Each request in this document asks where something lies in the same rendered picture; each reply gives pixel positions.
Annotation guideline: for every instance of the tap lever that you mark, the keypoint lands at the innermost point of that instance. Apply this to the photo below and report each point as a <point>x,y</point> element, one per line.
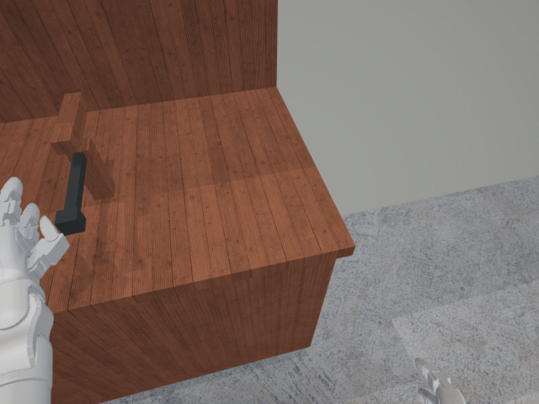
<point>71,220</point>

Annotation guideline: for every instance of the robot left forearm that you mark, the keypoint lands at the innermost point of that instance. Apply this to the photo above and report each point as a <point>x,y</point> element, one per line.
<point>26,356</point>

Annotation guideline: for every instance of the robot right hand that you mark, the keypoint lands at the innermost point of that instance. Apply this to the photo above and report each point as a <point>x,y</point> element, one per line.
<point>440,383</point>

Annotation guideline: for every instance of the counter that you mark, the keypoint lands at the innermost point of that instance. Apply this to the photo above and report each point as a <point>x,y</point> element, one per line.
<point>210,235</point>

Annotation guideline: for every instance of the robot left hand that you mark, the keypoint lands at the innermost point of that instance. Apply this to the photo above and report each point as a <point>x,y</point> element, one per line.
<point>22,254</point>

